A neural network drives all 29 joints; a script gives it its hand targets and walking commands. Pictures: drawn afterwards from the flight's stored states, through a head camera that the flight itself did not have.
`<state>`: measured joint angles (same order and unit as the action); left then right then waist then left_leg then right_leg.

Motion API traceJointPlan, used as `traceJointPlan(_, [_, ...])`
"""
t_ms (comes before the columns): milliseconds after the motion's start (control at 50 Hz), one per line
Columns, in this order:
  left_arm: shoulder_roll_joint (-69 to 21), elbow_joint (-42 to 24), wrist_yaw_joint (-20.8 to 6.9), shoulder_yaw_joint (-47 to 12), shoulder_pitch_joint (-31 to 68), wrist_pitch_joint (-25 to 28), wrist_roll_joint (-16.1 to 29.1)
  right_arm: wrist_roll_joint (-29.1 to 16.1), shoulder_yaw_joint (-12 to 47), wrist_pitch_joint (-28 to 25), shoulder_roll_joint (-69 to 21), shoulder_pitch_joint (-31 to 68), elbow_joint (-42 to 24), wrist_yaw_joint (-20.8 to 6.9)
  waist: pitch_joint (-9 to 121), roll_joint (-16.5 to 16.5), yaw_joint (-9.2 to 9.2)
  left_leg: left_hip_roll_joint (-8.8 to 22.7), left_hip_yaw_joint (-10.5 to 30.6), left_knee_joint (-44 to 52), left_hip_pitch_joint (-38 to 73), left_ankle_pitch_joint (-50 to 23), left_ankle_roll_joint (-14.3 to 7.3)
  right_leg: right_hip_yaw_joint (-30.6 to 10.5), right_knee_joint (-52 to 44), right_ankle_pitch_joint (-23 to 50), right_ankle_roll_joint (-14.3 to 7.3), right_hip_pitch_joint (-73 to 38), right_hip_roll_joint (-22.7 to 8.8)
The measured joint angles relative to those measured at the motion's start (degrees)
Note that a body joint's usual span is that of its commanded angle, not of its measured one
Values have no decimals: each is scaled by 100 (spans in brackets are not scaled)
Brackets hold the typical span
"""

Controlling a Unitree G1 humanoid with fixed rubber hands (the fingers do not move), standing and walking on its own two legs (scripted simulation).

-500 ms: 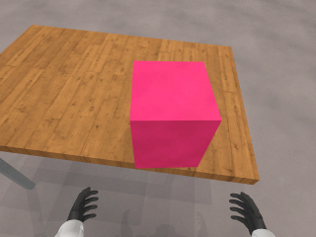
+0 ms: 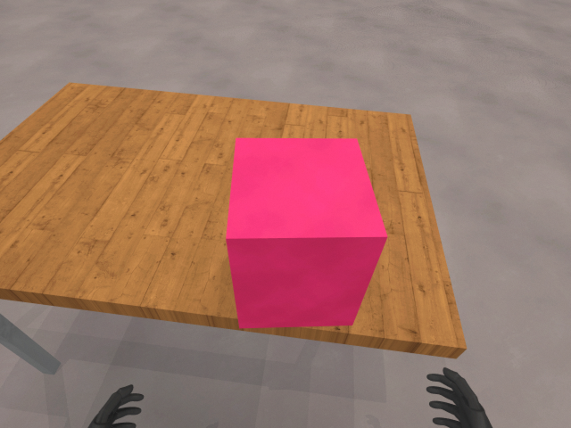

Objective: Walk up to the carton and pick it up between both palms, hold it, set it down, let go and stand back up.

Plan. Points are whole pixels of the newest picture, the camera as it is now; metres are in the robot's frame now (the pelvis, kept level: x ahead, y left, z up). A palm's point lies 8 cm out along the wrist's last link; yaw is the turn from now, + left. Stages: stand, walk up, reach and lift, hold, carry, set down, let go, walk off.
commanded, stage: stand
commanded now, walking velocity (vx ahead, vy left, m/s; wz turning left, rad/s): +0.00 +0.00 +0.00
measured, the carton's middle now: (296, 235) +0.41 +0.02 +0.02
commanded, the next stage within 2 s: none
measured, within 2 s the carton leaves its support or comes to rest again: neither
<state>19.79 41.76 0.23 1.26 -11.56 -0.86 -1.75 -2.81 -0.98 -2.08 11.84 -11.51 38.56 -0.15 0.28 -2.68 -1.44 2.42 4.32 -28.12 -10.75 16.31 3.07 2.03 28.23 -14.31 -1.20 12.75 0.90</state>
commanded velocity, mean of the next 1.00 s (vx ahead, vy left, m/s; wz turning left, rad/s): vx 0.00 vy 0.00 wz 0.00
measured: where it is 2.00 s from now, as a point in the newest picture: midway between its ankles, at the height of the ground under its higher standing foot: outside the picture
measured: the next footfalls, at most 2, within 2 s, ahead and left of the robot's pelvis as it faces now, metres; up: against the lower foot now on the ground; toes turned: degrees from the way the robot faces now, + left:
none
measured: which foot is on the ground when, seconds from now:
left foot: down 0.00-1.00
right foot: down 0.00-1.00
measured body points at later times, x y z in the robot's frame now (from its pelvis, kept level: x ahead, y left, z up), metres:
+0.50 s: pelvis +0.01 +0.00 +0.00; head -0.01 +0.02 +0.45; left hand +0.10 +0.29 -0.13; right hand +0.16 -0.26 -0.08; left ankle -0.01 +0.16 -0.74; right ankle +0.01 -0.10 -0.74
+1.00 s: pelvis +0.01 +0.00 +0.00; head -0.01 +0.01 +0.45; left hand +0.09 +0.30 -0.12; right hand +0.15 -0.26 -0.10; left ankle -0.01 +0.16 -0.74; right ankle +0.01 -0.10 -0.74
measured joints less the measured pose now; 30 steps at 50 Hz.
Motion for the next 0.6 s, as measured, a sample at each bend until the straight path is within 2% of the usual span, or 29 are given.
traceJointPlan(180, [14,433,-54,0,0,177,-3,0,-65,80,204,-81,0,2,61,7,0,0,0,0,12,50,0,0,31,-64,-11,1,0])
traceJointPlan(600, [19,1067,-57,0,1,216,-3,1,-66,143,206,-122,17,24,173,26,0,0,0,0,13,56,0,0,31,-69,-13,1,-1])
